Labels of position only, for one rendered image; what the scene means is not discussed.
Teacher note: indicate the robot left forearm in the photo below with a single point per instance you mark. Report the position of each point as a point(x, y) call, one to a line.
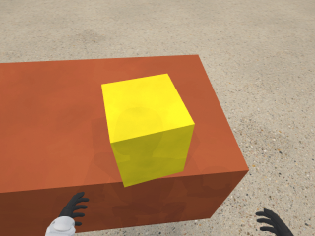
point(61, 226)

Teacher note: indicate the robot right hand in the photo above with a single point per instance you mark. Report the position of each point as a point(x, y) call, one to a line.
point(279, 228)

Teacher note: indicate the pedestal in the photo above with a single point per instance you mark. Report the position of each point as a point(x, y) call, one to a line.
point(54, 143)

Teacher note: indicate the robot left hand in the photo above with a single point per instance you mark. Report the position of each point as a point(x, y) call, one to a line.
point(71, 206)

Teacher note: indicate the carton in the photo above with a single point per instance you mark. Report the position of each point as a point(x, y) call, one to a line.
point(149, 127)

